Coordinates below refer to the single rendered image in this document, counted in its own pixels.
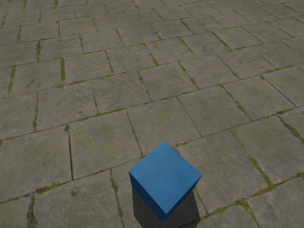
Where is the carton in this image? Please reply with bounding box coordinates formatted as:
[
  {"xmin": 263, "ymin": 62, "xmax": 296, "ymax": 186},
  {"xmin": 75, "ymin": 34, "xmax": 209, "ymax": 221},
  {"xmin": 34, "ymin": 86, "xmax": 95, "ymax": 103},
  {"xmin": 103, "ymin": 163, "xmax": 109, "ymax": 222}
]
[{"xmin": 128, "ymin": 142, "xmax": 202, "ymax": 223}]

